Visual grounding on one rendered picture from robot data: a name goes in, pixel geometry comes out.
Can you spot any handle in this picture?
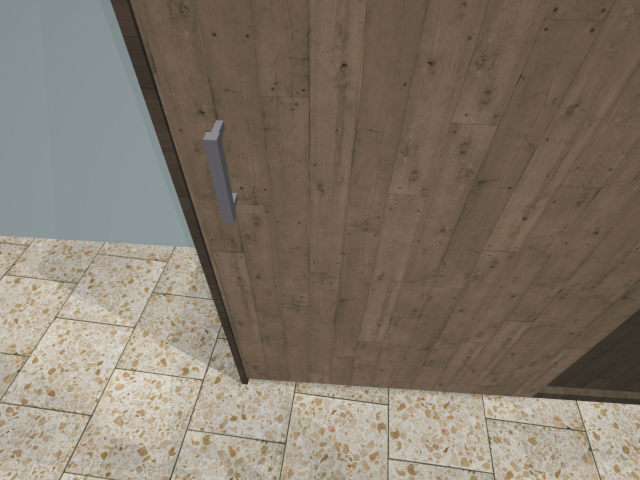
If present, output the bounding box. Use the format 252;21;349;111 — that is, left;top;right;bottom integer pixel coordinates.
203;120;238;224

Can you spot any wardrobe door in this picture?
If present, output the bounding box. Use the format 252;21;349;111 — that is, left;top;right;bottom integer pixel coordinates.
130;0;640;398
547;309;640;392

